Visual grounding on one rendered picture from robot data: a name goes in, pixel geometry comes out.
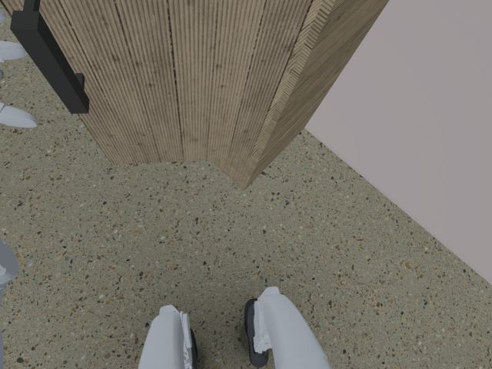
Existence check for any robot left hand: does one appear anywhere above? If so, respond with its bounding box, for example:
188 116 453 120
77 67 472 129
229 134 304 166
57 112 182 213
0 9 38 128

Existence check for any right robot shin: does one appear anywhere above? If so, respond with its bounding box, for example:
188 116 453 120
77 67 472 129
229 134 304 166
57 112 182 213
253 287 280 352

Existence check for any handle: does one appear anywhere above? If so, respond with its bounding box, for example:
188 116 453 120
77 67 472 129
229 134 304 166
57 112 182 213
10 0 89 114

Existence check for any left robot upper arm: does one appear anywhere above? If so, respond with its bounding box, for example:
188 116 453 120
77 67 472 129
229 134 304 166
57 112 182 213
0 238 19 369

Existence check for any right robot thigh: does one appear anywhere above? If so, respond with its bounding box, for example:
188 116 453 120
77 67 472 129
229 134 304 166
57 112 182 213
254 294 331 369

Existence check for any cupboard door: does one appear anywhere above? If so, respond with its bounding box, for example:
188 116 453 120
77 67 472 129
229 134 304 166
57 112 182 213
0 0 313 165

